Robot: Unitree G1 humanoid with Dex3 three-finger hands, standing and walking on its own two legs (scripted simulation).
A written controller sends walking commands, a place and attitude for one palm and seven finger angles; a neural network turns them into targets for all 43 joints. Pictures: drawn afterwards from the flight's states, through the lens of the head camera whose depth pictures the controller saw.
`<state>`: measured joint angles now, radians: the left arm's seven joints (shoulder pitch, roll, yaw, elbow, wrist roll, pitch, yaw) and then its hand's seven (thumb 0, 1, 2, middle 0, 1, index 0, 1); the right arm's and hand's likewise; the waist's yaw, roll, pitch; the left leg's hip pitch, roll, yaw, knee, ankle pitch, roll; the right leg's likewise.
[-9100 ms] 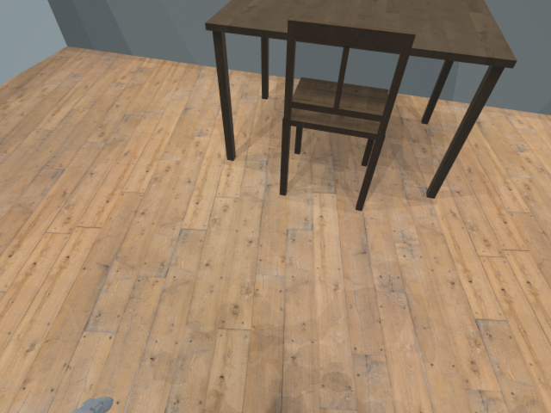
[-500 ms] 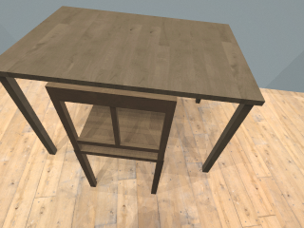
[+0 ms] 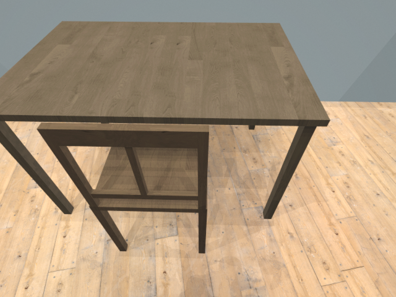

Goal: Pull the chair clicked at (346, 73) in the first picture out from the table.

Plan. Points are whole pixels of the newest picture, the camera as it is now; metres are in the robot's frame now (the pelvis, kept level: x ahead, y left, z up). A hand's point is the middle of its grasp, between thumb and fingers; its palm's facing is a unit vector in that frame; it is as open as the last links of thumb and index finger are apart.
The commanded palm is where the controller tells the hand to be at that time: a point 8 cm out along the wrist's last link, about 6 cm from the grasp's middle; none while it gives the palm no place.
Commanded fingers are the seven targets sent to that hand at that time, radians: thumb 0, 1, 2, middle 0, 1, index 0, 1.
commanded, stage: look again from close up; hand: left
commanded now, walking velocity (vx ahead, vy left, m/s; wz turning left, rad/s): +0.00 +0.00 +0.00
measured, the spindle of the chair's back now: (137, 171) +0.48 +0.20 -0.10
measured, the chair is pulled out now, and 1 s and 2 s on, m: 0.00 0.00 0.00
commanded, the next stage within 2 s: none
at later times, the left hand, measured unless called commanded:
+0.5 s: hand out of the picture -0.03 +0.17 -0.17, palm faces +0.04 -0.98 -0.17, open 7.3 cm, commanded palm none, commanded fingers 0.00 0.90 0.90 -0.20 -0.30 -0.20 -0.30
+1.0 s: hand out of the picture -0.04 +0.20 -0.17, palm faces +0.03 -0.99 -0.15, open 7.3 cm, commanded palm none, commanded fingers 0.00 0.90 0.90 -0.20 -0.30 -0.20 -0.30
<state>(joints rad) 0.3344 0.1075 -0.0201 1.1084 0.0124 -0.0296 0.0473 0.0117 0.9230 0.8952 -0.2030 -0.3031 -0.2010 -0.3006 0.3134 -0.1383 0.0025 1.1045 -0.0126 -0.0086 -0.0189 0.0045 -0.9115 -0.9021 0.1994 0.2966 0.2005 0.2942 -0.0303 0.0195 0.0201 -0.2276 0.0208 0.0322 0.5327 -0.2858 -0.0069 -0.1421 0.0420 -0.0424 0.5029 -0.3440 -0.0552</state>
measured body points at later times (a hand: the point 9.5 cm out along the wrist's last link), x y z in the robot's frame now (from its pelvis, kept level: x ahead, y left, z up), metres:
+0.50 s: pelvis -0.01 +0.01 +0.01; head -0.01 +0.01 +0.46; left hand -0.03 +0.22 -0.16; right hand +0.00 -0.22 -0.15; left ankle +0.00 +0.12 -0.73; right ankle -0.04 -0.08 -0.73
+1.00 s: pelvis -0.01 +0.04 +0.01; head -0.01 +0.05 +0.46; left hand -0.04 +0.25 -0.16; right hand -0.02 -0.18 -0.15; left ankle +0.00 +0.12 -0.73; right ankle -0.04 -0.08 -0.73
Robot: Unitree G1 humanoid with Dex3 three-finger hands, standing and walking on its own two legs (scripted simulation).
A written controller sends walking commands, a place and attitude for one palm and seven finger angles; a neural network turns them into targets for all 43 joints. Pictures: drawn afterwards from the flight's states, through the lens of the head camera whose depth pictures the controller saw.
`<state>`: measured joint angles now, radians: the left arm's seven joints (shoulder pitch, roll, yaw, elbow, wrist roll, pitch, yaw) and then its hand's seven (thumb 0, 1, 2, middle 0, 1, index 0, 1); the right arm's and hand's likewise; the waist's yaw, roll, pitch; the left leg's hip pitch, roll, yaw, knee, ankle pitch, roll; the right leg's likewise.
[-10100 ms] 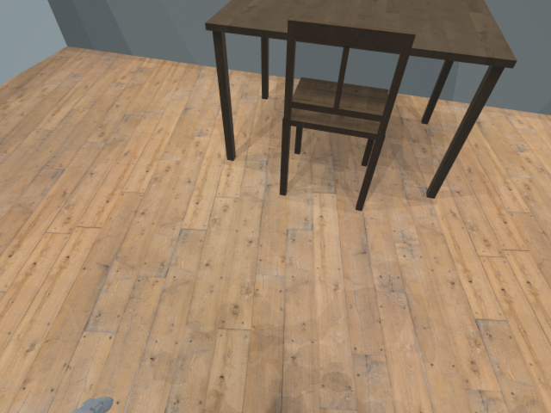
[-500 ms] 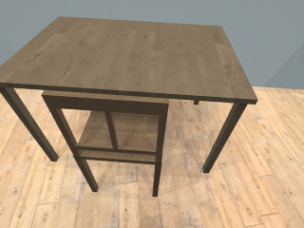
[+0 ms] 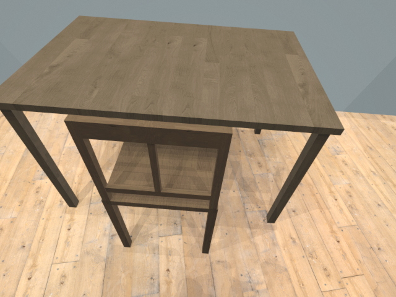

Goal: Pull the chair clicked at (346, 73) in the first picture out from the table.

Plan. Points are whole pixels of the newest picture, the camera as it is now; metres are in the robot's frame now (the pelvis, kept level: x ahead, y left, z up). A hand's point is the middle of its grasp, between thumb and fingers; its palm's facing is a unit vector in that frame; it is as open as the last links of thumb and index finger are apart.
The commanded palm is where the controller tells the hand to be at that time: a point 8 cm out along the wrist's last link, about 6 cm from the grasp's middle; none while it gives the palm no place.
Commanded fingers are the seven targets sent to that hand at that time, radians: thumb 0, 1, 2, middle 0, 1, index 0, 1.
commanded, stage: look again from close up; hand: left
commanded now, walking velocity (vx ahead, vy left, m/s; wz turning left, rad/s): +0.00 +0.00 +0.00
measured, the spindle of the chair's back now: (155, 168) +0.49 +0.16 -0.11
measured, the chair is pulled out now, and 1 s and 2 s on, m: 0.00 0.00 0.00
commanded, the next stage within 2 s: none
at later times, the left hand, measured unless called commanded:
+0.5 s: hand out of the picture -0.03 +0.18 -0.18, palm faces +0.03 -0.99 -0.15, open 7.3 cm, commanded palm none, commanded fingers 0.00 0.90 0.90 -0.20 -0.30 -0.20 -0.30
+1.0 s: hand out of the picture -0.04 +0.17 -0.18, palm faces +0.03 -0.99 -0.14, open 7.3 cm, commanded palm none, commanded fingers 0.00 0.90 0.90 -0.20 -0.30 -0.20 -0.30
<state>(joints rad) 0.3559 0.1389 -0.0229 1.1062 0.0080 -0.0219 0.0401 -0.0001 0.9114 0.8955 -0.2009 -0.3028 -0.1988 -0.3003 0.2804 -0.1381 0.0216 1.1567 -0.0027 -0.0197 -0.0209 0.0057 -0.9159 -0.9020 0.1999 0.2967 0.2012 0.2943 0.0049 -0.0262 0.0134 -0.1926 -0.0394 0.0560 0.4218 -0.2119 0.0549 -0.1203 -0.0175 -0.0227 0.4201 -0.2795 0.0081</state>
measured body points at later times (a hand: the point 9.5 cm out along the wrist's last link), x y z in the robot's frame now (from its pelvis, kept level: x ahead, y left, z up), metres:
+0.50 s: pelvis +0.00 +0.03 +0.00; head +0.00 +0.04 +0.45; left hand -0.03 +0.24 -0.17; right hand -0.02 -0.19 -0.16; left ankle +0.01 +0.08 -0.74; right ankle -0.03 -0.12 -0.74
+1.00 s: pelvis +0.00 +0.02 +0.00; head +0.00 +0.04 +0.45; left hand -0.04 +0.23 -0.17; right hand -0.02 -0.19 -0.16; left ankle +0.01 +0.08 -0.74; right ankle -0.03 -0.12 -0.74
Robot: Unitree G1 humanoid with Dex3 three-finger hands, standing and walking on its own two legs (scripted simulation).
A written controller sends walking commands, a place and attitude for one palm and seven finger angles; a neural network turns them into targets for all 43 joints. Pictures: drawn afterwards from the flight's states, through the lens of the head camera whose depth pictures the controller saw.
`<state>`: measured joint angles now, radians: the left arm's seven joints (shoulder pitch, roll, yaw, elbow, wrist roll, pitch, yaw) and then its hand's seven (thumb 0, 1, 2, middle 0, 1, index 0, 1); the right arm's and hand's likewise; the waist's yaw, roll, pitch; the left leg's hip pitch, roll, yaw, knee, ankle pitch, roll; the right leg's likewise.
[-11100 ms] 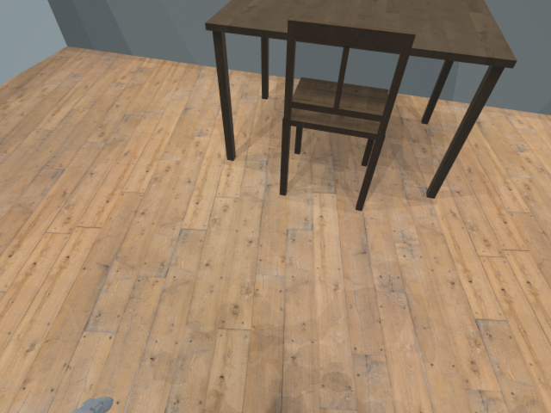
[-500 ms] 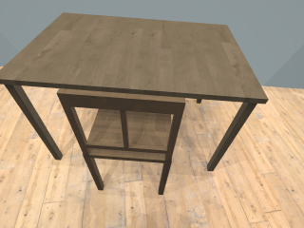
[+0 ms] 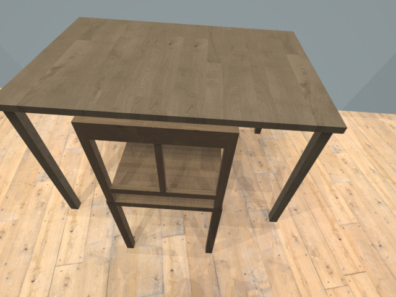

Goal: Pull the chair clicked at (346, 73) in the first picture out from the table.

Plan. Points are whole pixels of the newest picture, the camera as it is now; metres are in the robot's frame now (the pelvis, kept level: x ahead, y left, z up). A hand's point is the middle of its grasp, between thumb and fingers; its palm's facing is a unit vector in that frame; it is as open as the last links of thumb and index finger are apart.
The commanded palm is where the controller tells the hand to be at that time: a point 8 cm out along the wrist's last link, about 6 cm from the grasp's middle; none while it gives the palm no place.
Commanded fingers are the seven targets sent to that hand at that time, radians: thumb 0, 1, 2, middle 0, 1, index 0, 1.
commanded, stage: look again from close up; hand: left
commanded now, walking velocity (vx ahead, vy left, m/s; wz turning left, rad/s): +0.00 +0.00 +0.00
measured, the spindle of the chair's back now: (160, 168) +0.49 +0.14 -0.11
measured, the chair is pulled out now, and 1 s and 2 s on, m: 0.00 0.00 0.00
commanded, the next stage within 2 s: none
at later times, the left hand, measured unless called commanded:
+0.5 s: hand out of the picture -0.04 +0.13 -0.18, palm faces +0.04 -0.99 -0.14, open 7.3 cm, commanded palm none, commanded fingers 0.00 0.90 0.90 -0.20 -0.30 -0.20 -0.30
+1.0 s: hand out of the picture -0.03 +0.12 -0.18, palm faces +0.04 -0.99 -0.14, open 7.3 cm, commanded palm none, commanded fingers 0.00 0.90 0.90 -0.20 -0.30 -0.20 -0.30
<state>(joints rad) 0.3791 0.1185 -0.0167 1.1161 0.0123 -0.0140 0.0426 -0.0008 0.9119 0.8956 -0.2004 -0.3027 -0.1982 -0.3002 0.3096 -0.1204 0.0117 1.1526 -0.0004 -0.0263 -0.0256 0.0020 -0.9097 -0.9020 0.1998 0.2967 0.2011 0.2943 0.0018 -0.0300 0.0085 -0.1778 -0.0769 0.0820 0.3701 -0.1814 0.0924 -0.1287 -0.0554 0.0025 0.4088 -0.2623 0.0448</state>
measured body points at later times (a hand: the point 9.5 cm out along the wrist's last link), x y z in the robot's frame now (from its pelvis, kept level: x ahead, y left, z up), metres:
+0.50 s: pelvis +0.00 -0.01 +0.00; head +0.00 -0.01 +0.45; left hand -0.04 +0.19 -0.16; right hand -0.02 -0.22 -0.16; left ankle +0.02 +0.06 -0.74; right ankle -0.03 -0.15 -0.74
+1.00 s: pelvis +0.00 -0.02 +0.00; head +0.01 -0.02 +0.45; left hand -0.04 +0.18 -0.16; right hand -0.01 -0.23 -0.16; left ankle +0.02 +0.06 -0.74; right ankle -0.03 -0.15 -0.74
